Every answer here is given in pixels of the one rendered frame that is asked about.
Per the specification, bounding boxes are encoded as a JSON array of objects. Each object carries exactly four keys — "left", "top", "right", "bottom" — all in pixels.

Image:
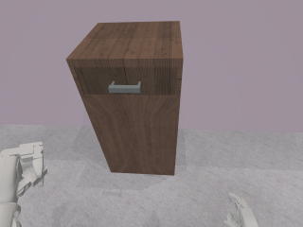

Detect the robot right hand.
[{"left": 223, "top": 192, "right": 260, "bottom": 227}]

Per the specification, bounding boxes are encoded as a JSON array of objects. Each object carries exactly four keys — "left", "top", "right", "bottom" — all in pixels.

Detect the robot left forearm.
[{"left": 0, "top": 202, "right": 22, "bottom": 227}]

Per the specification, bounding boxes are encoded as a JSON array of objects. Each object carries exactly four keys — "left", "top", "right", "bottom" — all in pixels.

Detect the cabinet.
[{"left": 66, "top": 21, "right": 184, "bottom": 176}]

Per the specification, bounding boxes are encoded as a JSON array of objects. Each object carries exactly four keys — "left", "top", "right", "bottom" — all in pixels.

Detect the robot left hand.
[{"left": 0, "top": 142, "right": 47, "bottom": 203}]

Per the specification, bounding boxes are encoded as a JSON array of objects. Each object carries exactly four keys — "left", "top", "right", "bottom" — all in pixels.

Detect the handle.
[{"left": 108, "top": 81, "right": 141, "bottom": 94}]

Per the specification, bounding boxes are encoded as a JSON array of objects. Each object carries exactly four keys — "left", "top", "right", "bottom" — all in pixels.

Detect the drawer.
[{"left": 75, "top": 66, "right": 177, "bottom": 96}]

